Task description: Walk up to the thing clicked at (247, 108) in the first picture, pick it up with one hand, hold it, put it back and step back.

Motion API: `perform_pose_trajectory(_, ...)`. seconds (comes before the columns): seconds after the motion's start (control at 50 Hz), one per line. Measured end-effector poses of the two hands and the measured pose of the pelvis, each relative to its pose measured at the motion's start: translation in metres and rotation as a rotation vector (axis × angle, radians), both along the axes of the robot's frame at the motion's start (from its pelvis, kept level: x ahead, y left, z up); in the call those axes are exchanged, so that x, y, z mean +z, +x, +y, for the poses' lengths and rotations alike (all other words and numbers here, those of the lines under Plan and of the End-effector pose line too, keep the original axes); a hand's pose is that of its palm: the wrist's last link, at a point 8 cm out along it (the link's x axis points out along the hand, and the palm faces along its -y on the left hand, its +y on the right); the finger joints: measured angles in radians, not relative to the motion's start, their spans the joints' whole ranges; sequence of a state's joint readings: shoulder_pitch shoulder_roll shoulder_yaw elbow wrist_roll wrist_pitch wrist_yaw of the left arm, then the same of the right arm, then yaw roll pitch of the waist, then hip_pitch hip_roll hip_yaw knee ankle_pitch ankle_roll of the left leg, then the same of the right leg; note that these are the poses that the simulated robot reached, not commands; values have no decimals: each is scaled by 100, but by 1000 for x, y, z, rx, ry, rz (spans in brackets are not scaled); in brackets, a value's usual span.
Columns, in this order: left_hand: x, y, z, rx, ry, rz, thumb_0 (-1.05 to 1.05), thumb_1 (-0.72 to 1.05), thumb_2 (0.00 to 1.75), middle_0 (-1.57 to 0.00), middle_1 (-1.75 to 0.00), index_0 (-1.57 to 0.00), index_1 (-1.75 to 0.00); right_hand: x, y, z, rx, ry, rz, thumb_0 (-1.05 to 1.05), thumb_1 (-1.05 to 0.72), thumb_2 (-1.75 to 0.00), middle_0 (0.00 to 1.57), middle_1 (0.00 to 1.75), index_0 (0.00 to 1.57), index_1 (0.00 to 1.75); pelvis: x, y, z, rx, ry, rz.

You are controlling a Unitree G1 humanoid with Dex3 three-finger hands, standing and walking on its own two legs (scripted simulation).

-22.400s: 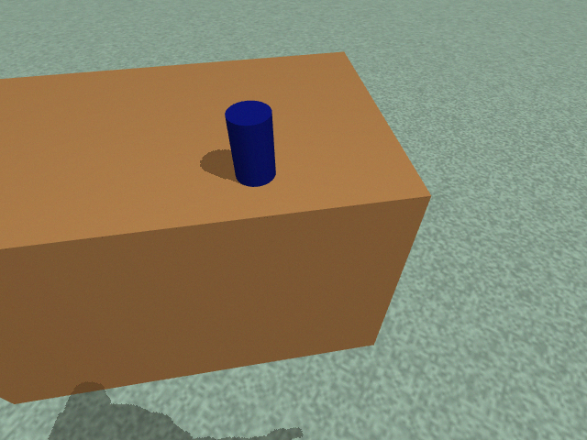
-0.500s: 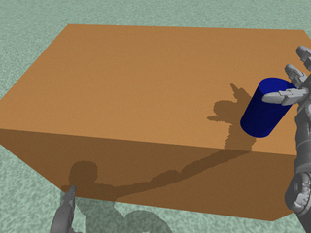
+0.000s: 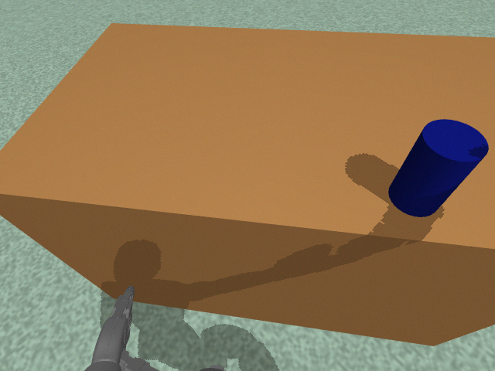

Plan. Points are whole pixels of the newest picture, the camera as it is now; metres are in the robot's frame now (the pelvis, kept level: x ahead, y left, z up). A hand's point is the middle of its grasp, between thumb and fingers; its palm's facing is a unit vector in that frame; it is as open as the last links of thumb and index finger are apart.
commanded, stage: sink last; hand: right
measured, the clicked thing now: (431, 171) +0.45 -0.24 +0.07
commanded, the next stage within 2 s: home in 1.26 s
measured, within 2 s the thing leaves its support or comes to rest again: neither
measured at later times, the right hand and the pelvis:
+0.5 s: hand out of the picture +0.36 -0.35 +0.19, palm faces +0.45 +0.79 -0.41, open 17.2 cm; pelvis +0.05 -0.02 +0.01, yaw +1 degrees
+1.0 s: hand out of the picture +0.16 -0.21 +0.19, palm faces +0.38 +0.85 -0.36, open 17.7 cm; pelvis +0.00 +0.03 +0.01, yaw -2 degrees
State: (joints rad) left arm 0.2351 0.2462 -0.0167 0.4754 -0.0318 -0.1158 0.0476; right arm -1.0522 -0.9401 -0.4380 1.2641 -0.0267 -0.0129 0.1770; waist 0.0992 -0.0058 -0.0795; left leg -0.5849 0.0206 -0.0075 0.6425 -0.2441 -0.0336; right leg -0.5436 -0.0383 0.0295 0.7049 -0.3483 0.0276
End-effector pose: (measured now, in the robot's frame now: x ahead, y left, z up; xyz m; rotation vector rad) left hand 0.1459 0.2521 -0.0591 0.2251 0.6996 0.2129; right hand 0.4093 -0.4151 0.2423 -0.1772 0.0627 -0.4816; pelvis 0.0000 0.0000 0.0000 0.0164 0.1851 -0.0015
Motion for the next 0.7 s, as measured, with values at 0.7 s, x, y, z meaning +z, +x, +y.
perform_pose_trajectory(0.7, -21, 17, -20, -9, -160, 119, -1, -51, 4, -6, -4, -7, -3, -16, -188, 99, 111, -412, -188, -2, 55, -5, 7, 6, 7, 5, 12, 28, -3, -7, 3, -153)
